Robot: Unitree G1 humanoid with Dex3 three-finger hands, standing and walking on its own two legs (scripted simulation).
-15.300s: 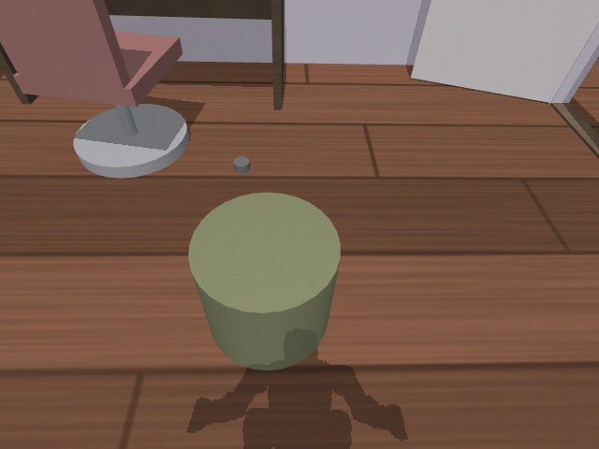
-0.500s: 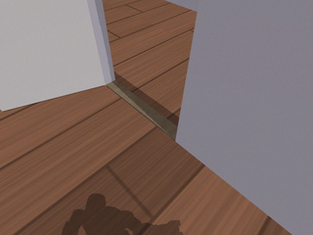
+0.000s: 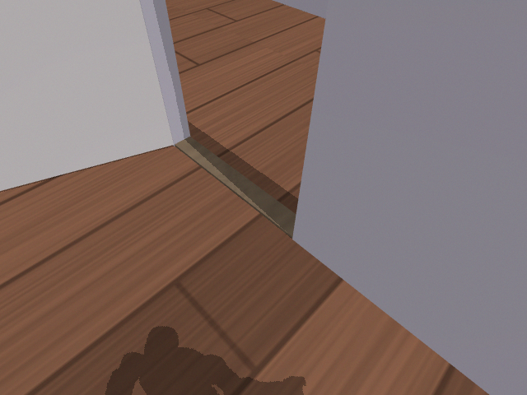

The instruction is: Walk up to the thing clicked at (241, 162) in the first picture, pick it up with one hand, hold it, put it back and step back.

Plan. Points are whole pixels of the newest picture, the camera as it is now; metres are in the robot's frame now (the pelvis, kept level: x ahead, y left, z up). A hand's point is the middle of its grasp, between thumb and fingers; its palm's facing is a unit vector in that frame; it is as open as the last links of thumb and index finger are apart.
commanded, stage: stand
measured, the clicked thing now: out of the picture -0.32 +1.43 -0.76
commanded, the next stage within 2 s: walk up in 0.32 s
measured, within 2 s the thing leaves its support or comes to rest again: neither
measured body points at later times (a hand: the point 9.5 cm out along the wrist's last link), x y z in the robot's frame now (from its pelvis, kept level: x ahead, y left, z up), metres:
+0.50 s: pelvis -0.01 -0.01 -0.01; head +0.03 +0.00 +0.44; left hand +0.08 +0.31 -0.13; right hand +0.09 -0.32 -0.14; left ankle -0.02 +0.13 -0.73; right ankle +0.02 -0.11 -0.75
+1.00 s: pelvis +0.00 -0.04 -0.03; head +0.05 -0.01 +0.41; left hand -0.06 +0.31 -0.12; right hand +0.27 -0.25 -0.14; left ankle -0.03 +0.14 -0.74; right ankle +0.08 -0.12 -0.75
